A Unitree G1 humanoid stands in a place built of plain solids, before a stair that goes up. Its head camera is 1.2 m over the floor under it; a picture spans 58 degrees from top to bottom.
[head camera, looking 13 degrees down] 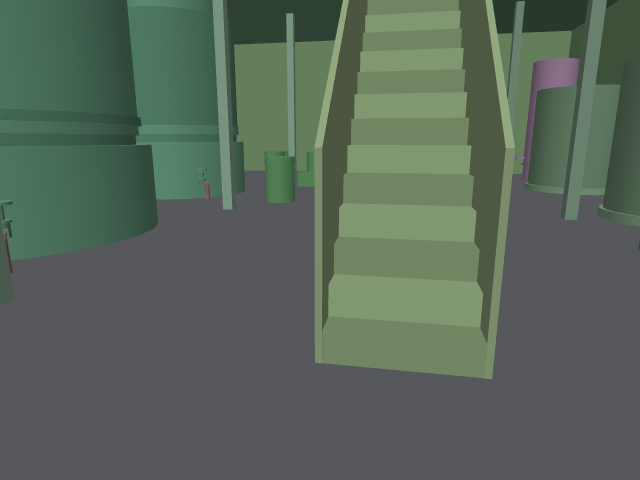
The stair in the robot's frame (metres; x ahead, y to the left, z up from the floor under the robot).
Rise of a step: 0.19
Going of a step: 0.20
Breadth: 0.93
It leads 11 degrees to the right of straight ahead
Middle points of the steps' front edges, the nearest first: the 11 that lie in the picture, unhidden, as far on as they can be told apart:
2.10 -0.43 0.19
2.30 -0.47 0.39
2.50 -0.50 0.58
2.70 -0.54 0.78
2.90 -0.58 0.97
3.10 -0.62 1.16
3.30 -0.65 1.36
3.50 -0.69 1.55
3.70 -0.73 1.75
3.90 -0.76 1.94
4.10 -0.80 2.13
